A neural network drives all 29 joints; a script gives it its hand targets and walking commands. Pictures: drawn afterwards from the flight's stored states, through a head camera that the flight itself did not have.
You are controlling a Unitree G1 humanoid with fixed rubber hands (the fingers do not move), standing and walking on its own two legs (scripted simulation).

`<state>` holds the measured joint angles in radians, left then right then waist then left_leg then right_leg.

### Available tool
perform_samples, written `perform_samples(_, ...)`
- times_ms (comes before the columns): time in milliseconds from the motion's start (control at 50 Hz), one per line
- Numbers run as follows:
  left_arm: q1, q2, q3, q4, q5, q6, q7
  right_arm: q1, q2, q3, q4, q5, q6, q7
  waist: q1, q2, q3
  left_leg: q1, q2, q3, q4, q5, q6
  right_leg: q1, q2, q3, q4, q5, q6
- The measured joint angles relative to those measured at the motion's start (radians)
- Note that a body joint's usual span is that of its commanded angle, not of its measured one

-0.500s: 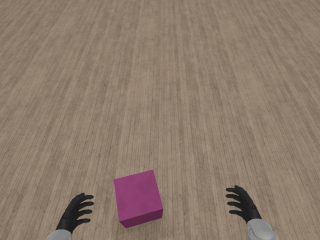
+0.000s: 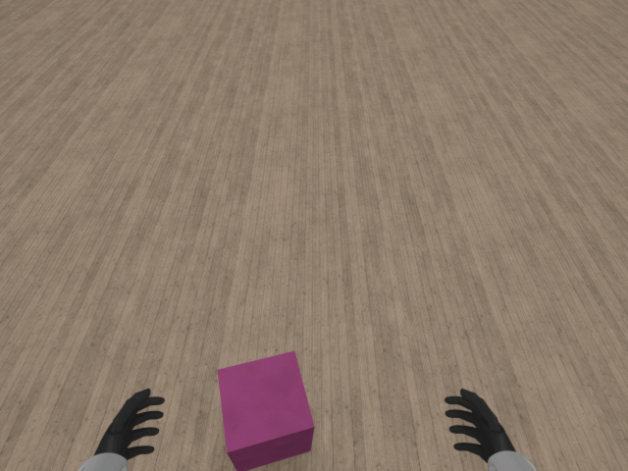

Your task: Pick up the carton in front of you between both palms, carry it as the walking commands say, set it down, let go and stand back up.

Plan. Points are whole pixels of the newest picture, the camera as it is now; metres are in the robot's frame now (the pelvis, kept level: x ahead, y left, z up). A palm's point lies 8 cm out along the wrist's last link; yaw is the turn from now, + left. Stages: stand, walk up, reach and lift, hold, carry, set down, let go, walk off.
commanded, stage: stand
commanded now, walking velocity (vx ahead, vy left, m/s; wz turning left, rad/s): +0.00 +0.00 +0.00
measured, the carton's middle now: (266, 412) +0.38 +0.10 -0.64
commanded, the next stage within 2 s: none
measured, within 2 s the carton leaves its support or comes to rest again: neither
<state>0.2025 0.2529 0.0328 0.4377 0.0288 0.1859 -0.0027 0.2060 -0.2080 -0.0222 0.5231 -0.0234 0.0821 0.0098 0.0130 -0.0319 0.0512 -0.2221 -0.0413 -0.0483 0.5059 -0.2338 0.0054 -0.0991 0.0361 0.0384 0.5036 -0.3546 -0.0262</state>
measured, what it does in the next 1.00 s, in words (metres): stands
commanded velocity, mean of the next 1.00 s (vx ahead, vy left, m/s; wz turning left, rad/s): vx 0.00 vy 0.00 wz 0.00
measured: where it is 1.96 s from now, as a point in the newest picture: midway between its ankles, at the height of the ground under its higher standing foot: outside the picture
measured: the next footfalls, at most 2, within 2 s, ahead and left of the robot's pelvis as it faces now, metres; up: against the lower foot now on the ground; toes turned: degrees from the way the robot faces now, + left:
none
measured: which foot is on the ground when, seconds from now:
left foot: down 0.00-1.00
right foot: down 0.00-1.00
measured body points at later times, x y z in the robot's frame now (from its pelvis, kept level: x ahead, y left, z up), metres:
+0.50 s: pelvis +0.03 +0.03 +0.00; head +0.04 +0.06 +0.45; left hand +0.17 +0.32 -0.12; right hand +0.14 -0.27 -0.09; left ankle +0.03 +0.12 -0.74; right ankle -0.05 -0.10 -0.73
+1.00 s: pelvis +0.01 +0.03 +0.01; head +0.01 +0.05 +0.46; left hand +0.13 +0.33 -0.12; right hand +0.11 -0.29 -0.09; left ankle +0.03 +0.12 -0.74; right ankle -0.05 -0.10 -0.74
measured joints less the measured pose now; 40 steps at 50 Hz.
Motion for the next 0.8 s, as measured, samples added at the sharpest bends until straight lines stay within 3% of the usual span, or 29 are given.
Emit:
perform_samples(100, 0.01, 0.048, 0.016, 0.116, 0.014, -0.108, 0.011, 0.003, -0.055, -0.017, 0.123, -0.028, -0.046, -0.018, -0.003, -0.021, -0.037, -0.048, 0.004, 0.013, 0.036, -0.025, 0.011, -0.04, 0.004, 0.013, 0.012, -0.006, 0.008)
perform_samples(220, 0.022, 0.085, 0.021, 0.221, 0.011, -0.159, 0.015, -0.004, -0.105, -0.036, 0.201, -0.022, -0.072, -0.026, -0.013, -0.035, -0.039, -0.041, 0.001, 0.029, 0.027, -0.034, 0.025, -0.029, -0.002, 0.03, -0.016, -0.001, 0.022)
perform_samples(800, -0.01, 0.123, -0.014, 0.42, 0.002, -0.186, 0.035, -0.078, -0.128, -0.012, 0.406, -0.003, -0.085, -0.031, -0.016, -0.022, -0.031, 0.046, -0.012, 0.063, -0.067, -0.002, 0.046, 0.049, -0.024, 0.066, -0.111, 0.04, 0.043)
